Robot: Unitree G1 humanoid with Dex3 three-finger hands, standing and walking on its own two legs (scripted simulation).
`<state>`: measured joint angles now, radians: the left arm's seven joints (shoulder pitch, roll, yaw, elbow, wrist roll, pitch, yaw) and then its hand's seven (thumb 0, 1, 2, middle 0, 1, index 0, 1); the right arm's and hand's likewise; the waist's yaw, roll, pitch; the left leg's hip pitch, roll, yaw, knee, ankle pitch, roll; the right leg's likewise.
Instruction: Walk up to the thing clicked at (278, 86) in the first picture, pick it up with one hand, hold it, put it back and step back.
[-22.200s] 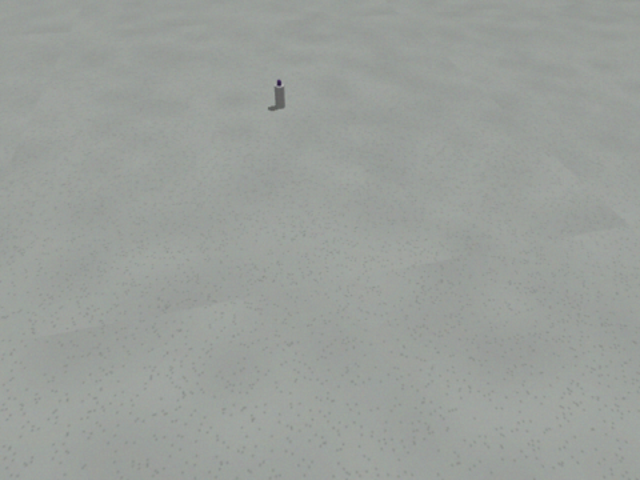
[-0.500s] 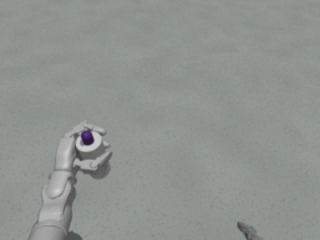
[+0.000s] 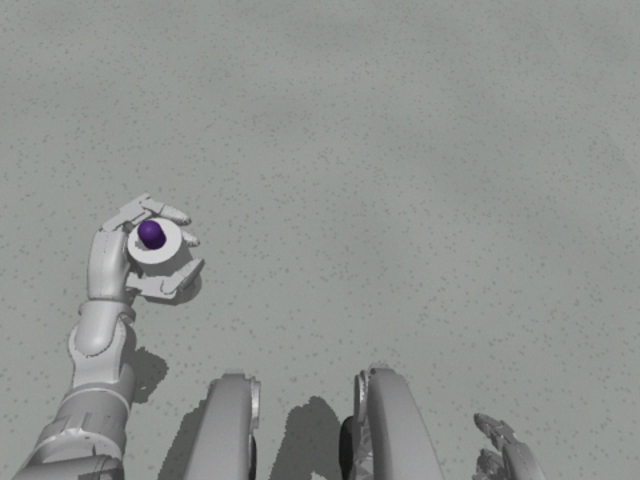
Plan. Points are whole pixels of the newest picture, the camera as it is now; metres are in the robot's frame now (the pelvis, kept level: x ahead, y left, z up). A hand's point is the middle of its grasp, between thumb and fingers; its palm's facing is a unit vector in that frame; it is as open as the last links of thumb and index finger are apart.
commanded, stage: crouch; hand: left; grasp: from the side
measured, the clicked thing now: (166, 259) +0.39 +0.19 -0.04
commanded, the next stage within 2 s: lower in 1.16 s
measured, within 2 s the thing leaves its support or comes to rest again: neither
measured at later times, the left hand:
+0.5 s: hand (191, 298) +0.39 +0.20 -0.23, palm faces +0.08 -1.00 -0.03, open 8.1 cm
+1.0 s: hand (202, 304) +0.41 +0.20 -0.33, palm faces +0.04 -1.00 -0.02, open 8.1 cm
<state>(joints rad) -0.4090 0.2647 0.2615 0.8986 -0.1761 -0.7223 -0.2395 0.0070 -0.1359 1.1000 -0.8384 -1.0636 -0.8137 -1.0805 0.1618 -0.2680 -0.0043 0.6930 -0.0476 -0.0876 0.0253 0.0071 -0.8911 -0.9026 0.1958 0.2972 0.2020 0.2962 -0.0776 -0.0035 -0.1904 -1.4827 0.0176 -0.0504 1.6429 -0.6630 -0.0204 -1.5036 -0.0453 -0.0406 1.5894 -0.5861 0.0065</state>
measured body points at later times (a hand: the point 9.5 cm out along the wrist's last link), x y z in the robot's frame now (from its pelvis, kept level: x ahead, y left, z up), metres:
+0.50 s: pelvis -0.04 +0.00 -0.18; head +0.17 +0.04 +0.22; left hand +0.38 +0.25 -0.23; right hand +0.08 -0.27 -0.30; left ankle +0.04 +0.13 -0.54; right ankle +0.07 -0.13 -0.54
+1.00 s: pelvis -0.05 +0.01 -0.24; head +0.17 +0.07 +0.14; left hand +0.40 +0.25 -0.32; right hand +0.04 -0.27 -0.35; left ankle +0.04 +0.13 -0.54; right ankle +0.07 -0.13 -0.54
